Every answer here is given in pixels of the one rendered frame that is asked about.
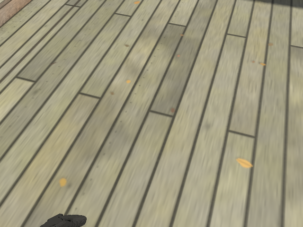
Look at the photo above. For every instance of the left robot hand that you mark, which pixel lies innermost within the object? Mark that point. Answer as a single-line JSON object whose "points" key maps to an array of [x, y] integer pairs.
{"points": [[61, 220]]}

